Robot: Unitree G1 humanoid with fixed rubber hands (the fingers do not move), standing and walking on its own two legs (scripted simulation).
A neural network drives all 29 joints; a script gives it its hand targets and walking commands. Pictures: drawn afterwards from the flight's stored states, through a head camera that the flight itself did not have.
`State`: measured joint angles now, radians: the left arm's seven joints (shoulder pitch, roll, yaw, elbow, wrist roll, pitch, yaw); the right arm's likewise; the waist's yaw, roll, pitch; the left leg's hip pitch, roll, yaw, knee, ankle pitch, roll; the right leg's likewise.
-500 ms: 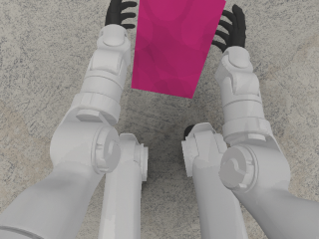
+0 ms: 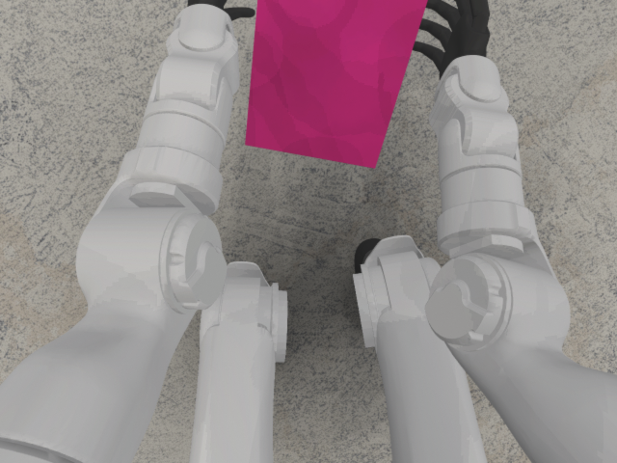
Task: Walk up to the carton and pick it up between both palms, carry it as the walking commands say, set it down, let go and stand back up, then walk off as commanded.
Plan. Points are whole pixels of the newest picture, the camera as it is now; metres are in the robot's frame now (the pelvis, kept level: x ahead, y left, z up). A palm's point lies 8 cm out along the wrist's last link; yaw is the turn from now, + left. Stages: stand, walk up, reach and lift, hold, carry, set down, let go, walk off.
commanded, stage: set down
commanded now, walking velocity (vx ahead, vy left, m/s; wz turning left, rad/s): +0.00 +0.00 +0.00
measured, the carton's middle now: (328, 39) +0.57 -0.08 -0.24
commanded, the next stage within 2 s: none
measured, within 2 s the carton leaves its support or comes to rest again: rests again in 1.80 s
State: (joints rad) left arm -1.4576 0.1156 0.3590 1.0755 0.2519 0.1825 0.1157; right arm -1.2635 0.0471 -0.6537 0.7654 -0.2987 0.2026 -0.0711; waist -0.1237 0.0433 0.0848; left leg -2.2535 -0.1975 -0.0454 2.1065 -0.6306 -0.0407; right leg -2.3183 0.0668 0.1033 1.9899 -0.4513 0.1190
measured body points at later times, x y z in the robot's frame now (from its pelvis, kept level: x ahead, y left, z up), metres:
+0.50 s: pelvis +0.01 +0.00 +0.00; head +0.36 -0.01 +0.29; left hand +0.59 +0.05 -0.13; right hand +0.52 -0.20 -0.14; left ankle +0.09 +0.11 -0.37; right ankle +0.14 -0.15 -0.37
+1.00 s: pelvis +0.02 +0.00 +0.01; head +0.38 -0.01 +0.28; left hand +0.60 +0.05 -0.14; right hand +0.53 -0.21 -0.15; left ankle +0.09 +0.11 -0.37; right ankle +0.14 -0.15 -0.37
